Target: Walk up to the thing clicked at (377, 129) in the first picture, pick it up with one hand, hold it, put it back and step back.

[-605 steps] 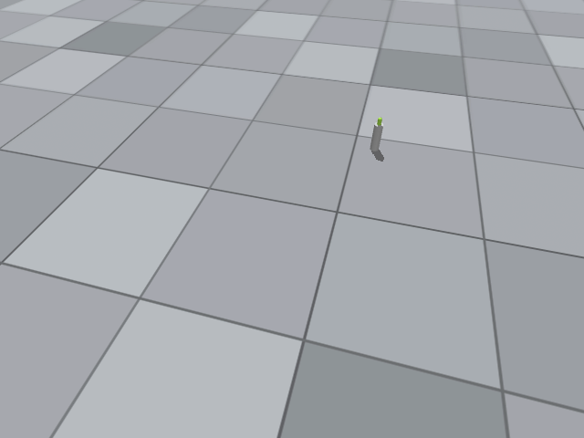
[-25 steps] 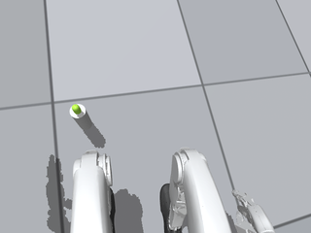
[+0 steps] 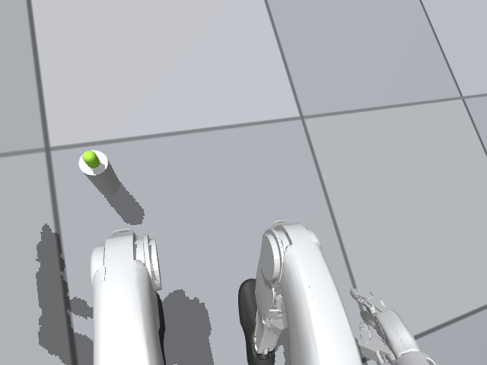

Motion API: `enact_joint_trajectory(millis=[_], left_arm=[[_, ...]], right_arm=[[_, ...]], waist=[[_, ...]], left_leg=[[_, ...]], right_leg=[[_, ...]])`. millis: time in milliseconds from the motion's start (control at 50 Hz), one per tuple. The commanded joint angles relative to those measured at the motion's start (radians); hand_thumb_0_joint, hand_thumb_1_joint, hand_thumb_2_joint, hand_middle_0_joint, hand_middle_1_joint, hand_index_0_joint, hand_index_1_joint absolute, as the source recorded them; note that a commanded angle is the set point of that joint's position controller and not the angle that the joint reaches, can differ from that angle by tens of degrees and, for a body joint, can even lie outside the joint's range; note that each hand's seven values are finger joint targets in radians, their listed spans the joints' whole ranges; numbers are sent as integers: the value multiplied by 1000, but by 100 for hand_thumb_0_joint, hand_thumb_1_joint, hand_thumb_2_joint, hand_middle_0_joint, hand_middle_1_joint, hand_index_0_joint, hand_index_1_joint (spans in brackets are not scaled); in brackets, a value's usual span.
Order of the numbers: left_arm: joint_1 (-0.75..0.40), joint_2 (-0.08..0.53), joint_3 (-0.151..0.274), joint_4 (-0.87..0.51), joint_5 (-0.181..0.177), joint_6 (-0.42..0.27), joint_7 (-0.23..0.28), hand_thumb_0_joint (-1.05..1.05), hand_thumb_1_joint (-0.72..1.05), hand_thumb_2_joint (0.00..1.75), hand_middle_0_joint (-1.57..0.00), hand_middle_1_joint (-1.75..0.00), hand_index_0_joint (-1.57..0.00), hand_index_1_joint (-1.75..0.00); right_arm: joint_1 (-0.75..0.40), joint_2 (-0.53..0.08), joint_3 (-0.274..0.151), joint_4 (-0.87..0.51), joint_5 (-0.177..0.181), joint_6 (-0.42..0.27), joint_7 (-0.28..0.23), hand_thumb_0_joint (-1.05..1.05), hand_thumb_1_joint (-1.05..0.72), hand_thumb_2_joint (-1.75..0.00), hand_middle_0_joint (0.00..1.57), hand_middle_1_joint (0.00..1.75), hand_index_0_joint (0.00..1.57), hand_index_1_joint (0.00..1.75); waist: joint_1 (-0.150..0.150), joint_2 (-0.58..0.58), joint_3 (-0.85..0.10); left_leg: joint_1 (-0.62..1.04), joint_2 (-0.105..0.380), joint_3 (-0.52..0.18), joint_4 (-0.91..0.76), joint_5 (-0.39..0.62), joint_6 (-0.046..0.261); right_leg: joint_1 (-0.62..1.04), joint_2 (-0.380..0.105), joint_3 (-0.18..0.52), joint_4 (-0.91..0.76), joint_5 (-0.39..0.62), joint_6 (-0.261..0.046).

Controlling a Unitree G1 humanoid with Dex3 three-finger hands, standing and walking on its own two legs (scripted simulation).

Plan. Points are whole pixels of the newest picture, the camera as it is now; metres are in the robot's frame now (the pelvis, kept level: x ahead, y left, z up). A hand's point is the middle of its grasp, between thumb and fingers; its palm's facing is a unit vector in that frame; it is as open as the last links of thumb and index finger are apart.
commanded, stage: approach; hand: left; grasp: from the side
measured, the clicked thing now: (100, 172) +0.46 +0.25 -0.27
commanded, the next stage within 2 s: close in in 0.28 s
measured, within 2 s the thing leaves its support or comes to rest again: neither
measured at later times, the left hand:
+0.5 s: hand (56, 183) +0.42 +0.31 -0.21, palm faces +0.07 -1.00 +0.04, open 17.6 cm
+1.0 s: hand (93, 184) +0.43 +0.25 -0.24, palm faces +0.12 -0.99 +0.04, open 17.6 cm
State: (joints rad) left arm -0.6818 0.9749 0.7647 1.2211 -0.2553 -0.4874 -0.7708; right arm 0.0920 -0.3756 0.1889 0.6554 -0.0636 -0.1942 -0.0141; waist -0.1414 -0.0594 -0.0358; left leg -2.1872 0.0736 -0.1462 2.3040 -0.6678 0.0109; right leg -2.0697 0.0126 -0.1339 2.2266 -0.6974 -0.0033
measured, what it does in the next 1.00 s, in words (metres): lowers itself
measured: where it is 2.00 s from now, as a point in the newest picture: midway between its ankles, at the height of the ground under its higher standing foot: (206, 347)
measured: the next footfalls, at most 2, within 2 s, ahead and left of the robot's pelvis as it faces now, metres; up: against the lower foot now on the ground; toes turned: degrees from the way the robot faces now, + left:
none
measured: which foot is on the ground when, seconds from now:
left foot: down 0.00-1.00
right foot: down 0.00-1.00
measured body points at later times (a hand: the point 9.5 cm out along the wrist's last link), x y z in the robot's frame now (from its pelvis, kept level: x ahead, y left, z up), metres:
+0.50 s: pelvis -0.01 +0.01 -0.07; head +0.24 +0.15 +0.28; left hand +0.41 +0.36 -0.21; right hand +0.15 -0.25 -0.12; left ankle +0.09 +0.13 -0.33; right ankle +0.10 -0.12 -0.33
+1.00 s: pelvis -0.02 +0.02 -0.08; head +0.22 +0.17 +0.26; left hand +0.42 +0.31 -0.24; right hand +0.12 -0.25 -0.11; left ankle +0.09 +0.13 -0.33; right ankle +0.10 -0.12 -0.33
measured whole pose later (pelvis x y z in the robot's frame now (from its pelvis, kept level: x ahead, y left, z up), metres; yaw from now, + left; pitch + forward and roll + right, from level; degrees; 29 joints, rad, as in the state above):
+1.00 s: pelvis -0.02 +0.02 -0.08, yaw -8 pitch +12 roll -16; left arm -0.61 0.83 0.53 1.43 -0.19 -1.04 -0.28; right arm -0.14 -0.39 0.49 0.58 -0.32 -0.05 0.11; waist -0.25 -0.26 0.27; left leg -2.23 0.08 -0.36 2.65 -0.69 0.02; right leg -2.05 0.08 -0.28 2.43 -0.64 0.05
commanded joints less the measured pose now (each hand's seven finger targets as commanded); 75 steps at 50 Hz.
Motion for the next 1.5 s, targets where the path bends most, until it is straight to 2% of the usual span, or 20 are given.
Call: enact_joint_trajectory(millis=[0,120,160,180,220,240,320,360,480,560,700,760,820,880,980,1040,1100,1240,1320,1480], left_arm=[[-165,244,5,-65,-37,-119,2,0,-57,3,-7,-7,-5,-8],[-198,383,57,-104,0,-234,56,0,-58,4,-7,-6,-5,-8],[-168,390,71,-112,7,-269,70,0,-57,4,-7,-7,-5,-9],[-156,355,47,-103,10,-287,73,0,-58,5,-7,-8,-5,-9],[-168,371,65,-127,9,-323,90,0,-59,5,-7,-8,-5,-10],[-175,364,49,-129,14,-337,97,0,-60,5,-7,-8,-5,-10],[-129,250,-20,-55,16,-376,127,0,-61,5,-7,-9,-5,-11],[-143,189,-69,-17,14,-398,147,0,-61,5,-7,-9,-5,-11],[-142,191,-59,26,1,-486,255,0,-61,0,-7,-8,-7,-7],[-116,178,-52,53,19,-533,335,0,-61,1,-6,-8,-6,-7],[-93,129,-138,35,82,-564,410,0,-58,2,-5,-7,-6,-6],[-122,74,-198,25,70,-575,421,0,-57,0,-6,-6,-6,-5],[-130,33,-223,41,47,-585,445,0,-61,1,-5,-6,-6,-5],[-130,20,-232,55,36,-603,468,0,-61,2,-5,-7,-6,-6],[-122,71,-218,79,72,-634,517,0,-55,7,-5,-8,-6,-7],[-97,62,-206,81,80,-646,541,0,-51,10,-6,-8,-6,-7],[-91,75,-201,66,89,-656,551,0,-40,14,-14,-11,-13,-11],[-165,40,-260,41,77,-662,559,0,-13,35,-39,-35,-38,-35],[-165,25,-274,73,75,-655,567,0,-1,43,-45,-41,-44,-41],[-162,40,-251,97,72,-644,592,0,16,61,-59,-57,-58,-58]], right_arm=[[92,-259,-72,-50,-19,-25,-5,0,-90,-90,20,30,20,30],[45,-284,-15,-56,-72,2,11,0,-90,-90,20,30,20,30],[20,-294,0,-62,-93,20,18,0,-91,-90,20,30,20,30],[1,-295,9,-66,-103,28,23,0,-91,-91,20,30,20,30],[-13,-309,20,-58,-125,41,24,0,-92,-91,20,30,20,30],[-24,-312,32,-57,-134,47,26,0,-92,-91,20,30,20,30],[-65,-326,60,-59,-164,67,34,0,-93,-91,20,30,20,30],[-92,-328,75,-64,-171,74,38,0,-93,-91,20,30,20,30],[-139,-336,128,-81,-201,93,56,0,-94,-91,20,30,20,30],[-167,-340,146,-88,-222,108,71,0,-94,-91,20,30,20,30],[-193,-351,151,-95,-246,131,86,0,-93,-91,20,30,20,30],[-203,-362,151,-97,-249,137,89,0,-94,-91,20,30,20,30],[-209,-361,157,-101,-249,139,95,0,-93,-91,20,30,20,30],[-206,-359,167,-102,-252,142,99,0,-93,-90,20,30,20,30],[-227,-359,184,-112,-263,157,102,0,-92,-90,20,30,20,30],[-233,-360,190,-117,-272,165,107,0,-92,-90,20,30,20,30],[-233,-367,193,-116,-280,175,107,0,-91,-90,20,30,20,30],[-224,-367,202,-103,-283,180,108,0,-90,-90,20,30,20,30],[-218,-360,208,-97,-283,183,108,0,-90,-90,20,30,20,30],[-238,-355,217,-120,-282,194,109,0,-88,-90,20,30,20,30]], waist=[[-26,226,-501],[-9,356,-552],[-8,397,-553],[-21,412,-541],[-28,454,-548],[-41,492,-533],[-87,478,-476],[-118,435,-416],[-125,333,-364],[-120,341,-339],[-146,386,-278],[-183,367,-251],[-193,309,-240],[-194,282,-241],[-169,319,-191],[-168,342,-200],[-172,377,-224],[-222,347,-236],[-223,322,-248],[-198,314,-196]], left_leg=[[426,-10,23,-195,75,12],[508,8,3,-141,190,-13],[547,17,-14,-125,212,-18],[559,20,-20,-124,210,-22],[581,25,-26,-105,235,-28],[595,29,-32,-105,238,-34],[597,39,-68,-78,235,-43],[529,37,-73,-56,177,-37],[407,30,-77,16,142,-23],[401,32,-82,30,146,-27],[388,38,-102,-1,67,-38],[373,37,-119,5,65,-35],[352,33,-125,19,38,-28],[337,29,-127,33,33,-23],[329,35,-139,13,9,-31],[355,37,-145,8,29,-38],[401,43,-153,9,92,-46],[376,33,-143,46,104,-33],[373,34,-148,55,114,-32],[326,34,-143,36,43,-28]], right_leg=[[195,46,-37,-190,107,-33],[229,54,-60,-103,186,-37],[203,57,-68,-77,185,-37],[194,58,-75,-69,182,-38],[204,61,-88,-54,211,-34],[198,61,-96,-39,211,-35],[161,67,-131,-12,215,-31],[158,67,-142,-10,201,-28],[259,81,-158,-10,219,-14],[274,88,-165,-5,228,-12],[236,94,-196,8,189,-13],[220,93,-205,17,197,-11],[221,96,-209,6,188,-5],[241,100,-211,3,187,-1],[223,102,-216,15,163,-8],[238,103,-219,26,184,-8],[246,105,-222,39,230,-9],[275,107,-218,21,263,0],[284,111,-220,18,270,-1],[266,115,-222,1,207,-4]])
